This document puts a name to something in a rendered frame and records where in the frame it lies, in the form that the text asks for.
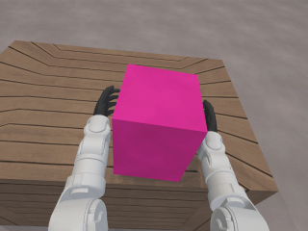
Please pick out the robot right hand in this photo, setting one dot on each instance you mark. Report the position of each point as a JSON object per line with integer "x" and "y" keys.
{"x": 210, "y": 116}

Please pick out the carton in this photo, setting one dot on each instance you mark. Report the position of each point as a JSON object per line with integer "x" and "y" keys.
{"x": 158, "y": 123}

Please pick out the robot left forearm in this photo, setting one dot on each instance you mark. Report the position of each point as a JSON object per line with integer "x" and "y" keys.
{"x": 87, "y": 179}

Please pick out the pedestal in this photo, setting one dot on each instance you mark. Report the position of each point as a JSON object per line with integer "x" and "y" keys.
{"x": 49, "y": 91}

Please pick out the robot right forearm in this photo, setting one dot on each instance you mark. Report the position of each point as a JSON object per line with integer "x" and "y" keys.
{"x": 223, "y": 187}

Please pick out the robot left hand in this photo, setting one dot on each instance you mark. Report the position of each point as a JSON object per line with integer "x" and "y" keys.
{"x": 102, "y": 105}

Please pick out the left robot upper arm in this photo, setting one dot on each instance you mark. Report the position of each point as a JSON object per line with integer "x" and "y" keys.
{"x": 83, "y": 214}

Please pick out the right robot upper arm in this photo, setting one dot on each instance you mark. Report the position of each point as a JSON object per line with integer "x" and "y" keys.
{"x": 229, "y": 218}

